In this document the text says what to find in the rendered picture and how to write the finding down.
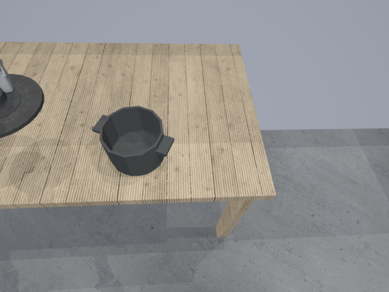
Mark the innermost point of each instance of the lid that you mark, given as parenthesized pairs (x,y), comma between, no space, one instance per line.
(22,105)

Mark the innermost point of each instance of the table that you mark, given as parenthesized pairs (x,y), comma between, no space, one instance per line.
(201,93)

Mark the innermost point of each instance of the left robot hand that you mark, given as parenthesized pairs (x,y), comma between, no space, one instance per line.
(5,81)

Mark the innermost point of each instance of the pot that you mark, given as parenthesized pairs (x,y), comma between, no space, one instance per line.
(134,140)

